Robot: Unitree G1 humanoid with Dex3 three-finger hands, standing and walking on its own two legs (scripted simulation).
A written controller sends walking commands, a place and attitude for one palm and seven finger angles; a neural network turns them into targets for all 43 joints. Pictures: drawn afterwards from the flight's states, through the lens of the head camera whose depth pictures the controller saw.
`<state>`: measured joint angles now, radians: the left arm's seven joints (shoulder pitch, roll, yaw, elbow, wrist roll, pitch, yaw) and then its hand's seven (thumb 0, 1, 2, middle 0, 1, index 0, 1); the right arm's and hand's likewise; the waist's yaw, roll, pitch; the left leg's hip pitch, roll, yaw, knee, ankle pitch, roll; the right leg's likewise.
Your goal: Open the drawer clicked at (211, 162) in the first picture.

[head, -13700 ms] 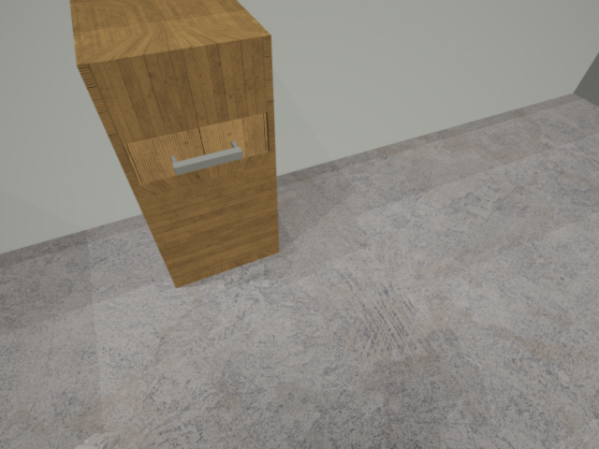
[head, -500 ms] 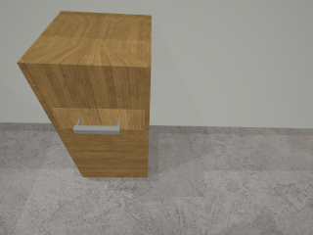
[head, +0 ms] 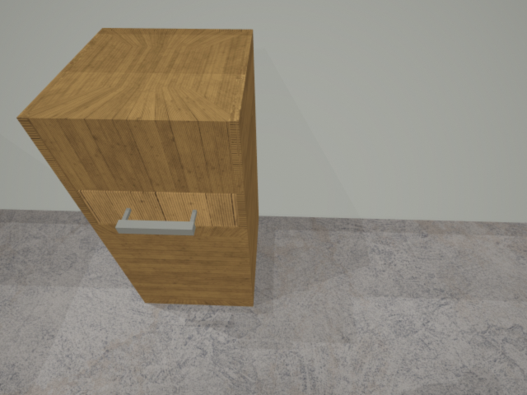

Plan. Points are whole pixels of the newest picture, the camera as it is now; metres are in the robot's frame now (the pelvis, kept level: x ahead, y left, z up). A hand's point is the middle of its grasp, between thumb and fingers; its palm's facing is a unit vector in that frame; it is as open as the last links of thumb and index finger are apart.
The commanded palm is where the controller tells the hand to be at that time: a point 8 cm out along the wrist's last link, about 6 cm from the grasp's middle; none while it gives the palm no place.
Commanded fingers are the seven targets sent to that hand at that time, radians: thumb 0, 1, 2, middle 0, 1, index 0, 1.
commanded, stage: come to a stop and stand still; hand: left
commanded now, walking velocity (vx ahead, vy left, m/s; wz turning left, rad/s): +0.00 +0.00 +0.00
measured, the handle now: (158, 220) +0.53 +0.31 -0.17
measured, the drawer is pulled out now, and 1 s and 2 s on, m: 0.00 0.00 0.00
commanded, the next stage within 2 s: look again from close up in 0.12 s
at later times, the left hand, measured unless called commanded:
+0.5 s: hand out of the picture -0.02 +0.21 -0.18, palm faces +0.01 -0.98 -0.19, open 7.4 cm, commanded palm none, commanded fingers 0.00 0.90 0.90 -0.20 -0.30 -0.20 -0.30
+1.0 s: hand out of the picture +0.13 +0.26 -0.09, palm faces -0.09 -0.81 -0.58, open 7.5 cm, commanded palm +0.10 +0.28 -0.05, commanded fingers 0.00 0.69 0.81 -0.22 -0.44 -0.22 -0.44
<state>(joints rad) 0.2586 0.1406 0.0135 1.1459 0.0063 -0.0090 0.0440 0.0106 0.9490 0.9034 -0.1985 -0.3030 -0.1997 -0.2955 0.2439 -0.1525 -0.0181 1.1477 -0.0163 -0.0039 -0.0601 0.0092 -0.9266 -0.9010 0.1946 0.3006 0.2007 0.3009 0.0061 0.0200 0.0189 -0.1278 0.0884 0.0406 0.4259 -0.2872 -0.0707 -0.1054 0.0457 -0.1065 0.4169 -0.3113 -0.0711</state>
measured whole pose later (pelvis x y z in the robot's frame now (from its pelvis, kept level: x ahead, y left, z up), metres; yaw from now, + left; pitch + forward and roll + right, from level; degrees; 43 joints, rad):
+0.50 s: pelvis -0.01 +0.05 -0.01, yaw -2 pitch -1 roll -1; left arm 0.33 0.13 0.00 1.09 0.02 0.00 0.05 0.01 0.91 0.90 -0.20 -0.30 -0.20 -0.30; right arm 0.29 -0.16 -0.01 1.06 -0.02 -0.02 -0.04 0.00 -0.94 -0.90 0.20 0.30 0.20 0.30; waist 0.01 0.01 0.00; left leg -0.20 0.01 0.07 0.55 -0.34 0.03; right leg -0.17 0.00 -0.06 0.52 -0.33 -0.01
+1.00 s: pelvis -0.02 +0.06 -0.01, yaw -2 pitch +3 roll +2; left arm 0.43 0.26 -0.07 0.23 0.26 0.11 0.22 0.03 0.89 0.88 -0.21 -0.33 -0.21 -0.32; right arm 0.36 -0.20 0.00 0.92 0.02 -0.24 -0.08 0.03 -0.92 -0.90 0.20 0.30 0.21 0.30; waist 0.00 0.00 -0.04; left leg -0.28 -0.06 0.10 0.53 -0.30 0.05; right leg -0.31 -0.06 -0.02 0.62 -0.36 -0.01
